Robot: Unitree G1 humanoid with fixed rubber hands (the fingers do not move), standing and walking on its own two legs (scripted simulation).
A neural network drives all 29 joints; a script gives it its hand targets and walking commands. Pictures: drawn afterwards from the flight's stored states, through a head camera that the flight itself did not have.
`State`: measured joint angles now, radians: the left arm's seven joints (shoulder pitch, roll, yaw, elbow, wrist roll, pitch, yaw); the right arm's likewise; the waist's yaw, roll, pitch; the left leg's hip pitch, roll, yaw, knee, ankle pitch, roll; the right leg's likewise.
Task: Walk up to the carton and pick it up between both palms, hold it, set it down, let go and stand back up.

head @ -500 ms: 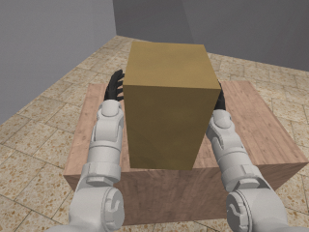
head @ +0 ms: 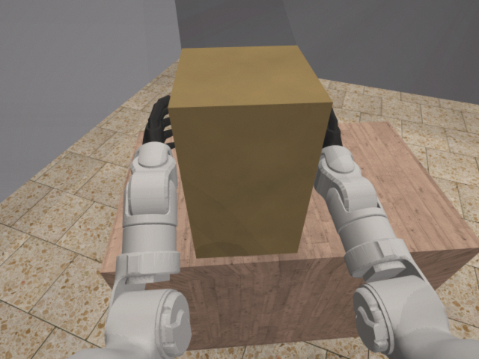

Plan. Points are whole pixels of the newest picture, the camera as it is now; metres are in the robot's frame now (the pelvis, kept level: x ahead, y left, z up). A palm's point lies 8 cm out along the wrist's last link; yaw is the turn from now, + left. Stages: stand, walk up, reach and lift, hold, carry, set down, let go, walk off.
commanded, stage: reach and lift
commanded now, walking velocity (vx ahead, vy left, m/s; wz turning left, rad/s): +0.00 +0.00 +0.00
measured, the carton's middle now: (243, 158) +0.39 -0.02 +0.16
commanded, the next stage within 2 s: hold in 1.20 s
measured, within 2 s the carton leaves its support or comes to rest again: neither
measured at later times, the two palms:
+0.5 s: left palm (152, 131) +0.40 +0.11 +0.21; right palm (325, 129) +0.39 -0.16 +0.20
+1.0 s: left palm (149, 124) +0.39 +0.11 +0.23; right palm (331, 122) +0.38 -0.16 +0.22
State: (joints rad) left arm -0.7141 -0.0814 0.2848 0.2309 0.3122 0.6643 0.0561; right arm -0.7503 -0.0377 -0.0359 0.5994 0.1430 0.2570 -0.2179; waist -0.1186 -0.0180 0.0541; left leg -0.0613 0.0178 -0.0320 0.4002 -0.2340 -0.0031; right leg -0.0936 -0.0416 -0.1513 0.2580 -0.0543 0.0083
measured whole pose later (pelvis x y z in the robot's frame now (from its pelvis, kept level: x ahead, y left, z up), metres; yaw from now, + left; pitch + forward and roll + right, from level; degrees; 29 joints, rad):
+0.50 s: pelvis +0.02 +0.01 +0.00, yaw +0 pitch -7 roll -2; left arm -0.71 -0.08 0.30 0.12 0.31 0.77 0.03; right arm -0.77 -0.07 0.03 0.49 0.23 0.38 -0.27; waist -0.15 0.01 0.05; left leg -0.03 0.02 -0.03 0.42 -0.28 0.00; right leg -0.05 -0.03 -0.15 0.25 -0.08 0.02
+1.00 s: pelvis +0.01 +0.01 +0.00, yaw +0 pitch -8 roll -2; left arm -0.76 -0.08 0.32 0.14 0.33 0.82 0.01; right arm -0.82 -0.07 0.00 0.51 0.24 0.43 -0.27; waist -0.14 0.00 0.04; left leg -0.01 0.02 -0.03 0.42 -0.27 0.00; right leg -0.03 -0.03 -0.14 0.26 -0.08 0.02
